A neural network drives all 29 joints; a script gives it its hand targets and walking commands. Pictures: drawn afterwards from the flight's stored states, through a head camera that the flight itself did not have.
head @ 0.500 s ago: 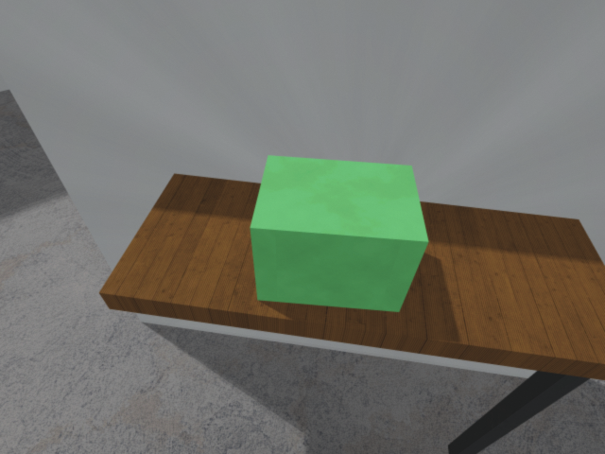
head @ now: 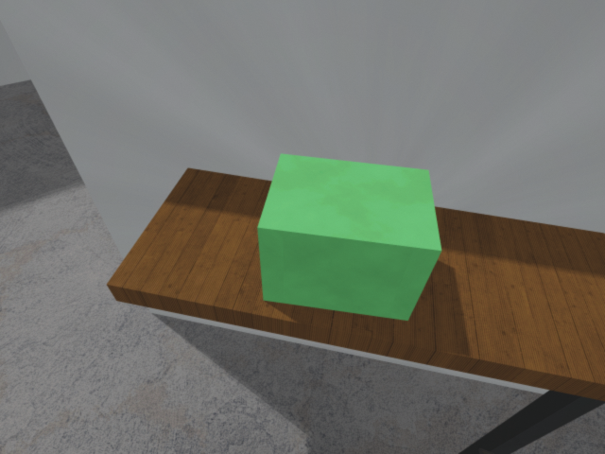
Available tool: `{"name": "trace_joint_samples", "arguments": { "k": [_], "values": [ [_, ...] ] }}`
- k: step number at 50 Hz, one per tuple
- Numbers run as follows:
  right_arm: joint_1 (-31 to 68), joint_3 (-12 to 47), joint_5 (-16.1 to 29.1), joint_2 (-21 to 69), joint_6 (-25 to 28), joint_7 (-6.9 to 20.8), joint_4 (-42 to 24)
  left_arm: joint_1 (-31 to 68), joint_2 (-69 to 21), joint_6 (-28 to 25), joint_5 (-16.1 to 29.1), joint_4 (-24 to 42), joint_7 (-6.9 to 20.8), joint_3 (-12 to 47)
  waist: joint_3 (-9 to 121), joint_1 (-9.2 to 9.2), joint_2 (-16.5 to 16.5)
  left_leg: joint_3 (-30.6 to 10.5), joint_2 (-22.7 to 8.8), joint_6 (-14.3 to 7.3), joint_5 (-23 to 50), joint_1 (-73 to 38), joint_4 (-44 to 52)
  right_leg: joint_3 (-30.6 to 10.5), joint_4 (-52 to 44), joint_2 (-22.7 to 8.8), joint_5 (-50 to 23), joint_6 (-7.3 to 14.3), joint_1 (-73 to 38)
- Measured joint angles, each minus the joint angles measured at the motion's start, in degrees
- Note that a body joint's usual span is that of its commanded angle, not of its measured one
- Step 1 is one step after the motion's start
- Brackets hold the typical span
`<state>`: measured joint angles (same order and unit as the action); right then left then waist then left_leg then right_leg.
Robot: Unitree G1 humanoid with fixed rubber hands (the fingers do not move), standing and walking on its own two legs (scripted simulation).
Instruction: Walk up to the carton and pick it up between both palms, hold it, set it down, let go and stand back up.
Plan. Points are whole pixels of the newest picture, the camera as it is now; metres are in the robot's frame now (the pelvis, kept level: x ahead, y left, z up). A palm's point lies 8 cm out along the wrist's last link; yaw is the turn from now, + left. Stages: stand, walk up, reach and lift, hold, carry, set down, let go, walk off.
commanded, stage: walk up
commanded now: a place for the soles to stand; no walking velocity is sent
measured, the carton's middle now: (343, 236) +0.44 -0.05 +0.05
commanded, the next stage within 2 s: reach and lift in 0.20 s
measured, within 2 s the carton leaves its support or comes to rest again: neither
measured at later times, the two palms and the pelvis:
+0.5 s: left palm (131, 440) +0.18 +0.23 -0.06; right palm out of the picture +0.11 -0.27 -0.06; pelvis -0.02 -0.01 +0.01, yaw -8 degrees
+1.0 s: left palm (136, 422) +0.19 +0.22 -0.02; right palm out of the picture +0.13 -0.25 -0.02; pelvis +0.00 +0.01 +0.02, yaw -11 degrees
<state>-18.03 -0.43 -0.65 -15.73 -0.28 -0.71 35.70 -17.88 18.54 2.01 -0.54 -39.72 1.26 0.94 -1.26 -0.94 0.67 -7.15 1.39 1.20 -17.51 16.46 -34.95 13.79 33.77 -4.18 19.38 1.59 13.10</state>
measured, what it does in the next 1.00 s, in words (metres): stands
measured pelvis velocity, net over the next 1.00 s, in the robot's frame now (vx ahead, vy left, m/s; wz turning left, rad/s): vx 0.00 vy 0.01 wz -0.19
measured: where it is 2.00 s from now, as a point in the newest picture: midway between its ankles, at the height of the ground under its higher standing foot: outside the picture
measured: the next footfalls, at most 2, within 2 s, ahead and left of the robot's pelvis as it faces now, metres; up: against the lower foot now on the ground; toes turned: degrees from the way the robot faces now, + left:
none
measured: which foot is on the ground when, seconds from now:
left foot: down 0.00-1.00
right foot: down 0.00-1.00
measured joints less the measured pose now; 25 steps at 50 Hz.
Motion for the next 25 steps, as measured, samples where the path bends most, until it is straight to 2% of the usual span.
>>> {"name": "trace_joint_samples", "arguments": {
  "k": [10, 11, 13, 15, 17, 21, 25],
  "values": [
    [-0.26, -0.19, 0.00, 0.00, 0.06, 0.02, 0.01, 0.14, 0.25, 0.29, -0.04, 0.06, 0.12, -0.29, -0.30, -0.12, 0.15, -0.65, 0.35, 0.07, 0.34, 0.25, -0.10, 0.64, 0.31, -0.33, 0.05, 0.05, 0.03],
    [0.27, -0.57, -0.79, 0.24, 1.08, 0.20, 1.24, 0.05, 0.28, 1.22, 0.00, 0.51, -0.04, -0.54, -0.14, -0.33, 0.28, -0.35, 0.17, 0.15, 0.24, 0.56, -0.30, 0.21, 0.65, -0.13, 0.20, 0.09, 0.54],
    [6.60, -3.39, -3.76, 1.50, 6.38, 1.29, 10.27, 1.04, 0.20, 7.08, -0.14, 3.43, -1.51, -2.37, -0.62, -1.14, 0.64, 1.82, -1.04, 0.72, -0.75, 2.18, -2.48, -2.60, 3.17, 1.09, 0.25, 0.47, 3.44],
    [12.95, -4.72, -4.60, 2.22, 10.20, 2.36, 17.04, 3.37, 0.11, 11.82, -0.39, 6.38, -2.45, -3.88, -2.44, -0.74, 0.75, 3.28, -2.10, 0.97, -1.78, 2.94, -4.74, -4.17, 5.32, 2.00, 0.61, 0.79, 4.87],
    [16.13, -4.40, -4.39, 2.78, 13.41, 2.99, 19.67, 5.86, -0.13, 14.03, -0.36, 9.14, -2.76, -4.83, -4.02, -0.09, 0.99, 4.07, -2.83, 1.26, -1.64, 2.05, -4.71, -4.97, 5.14, 2.73, -0.10, 1.35, 4.35],
    [15.60, -2.06, -2.95, 3.49, 15.55, 3.37, 17.85, 8.64, -1.12, 14.98, -0.14, 13.13, -2.56, -5.54, -5.05, 0.88, 2.02, 5.38, -3.66, 1.43, 1.17, -3.89, 1.65, -6.16, -0.75, 3.83, -2.94, 1.37, -0.77],
    [11.84, -1.06, -2.34, 2.95, 12.62, 3.56, 11.36, 9.45, -2.38, 16.15, 0.14, 13.76, -2.30, -5.61, -4.12, 0.65, 2.71, 6.88, -3.97, 1.05, 3.86, -9.04, 8.00, -7.49, -6.13, 4.41, -5.55, 1.25, -4.90]
  ]
}}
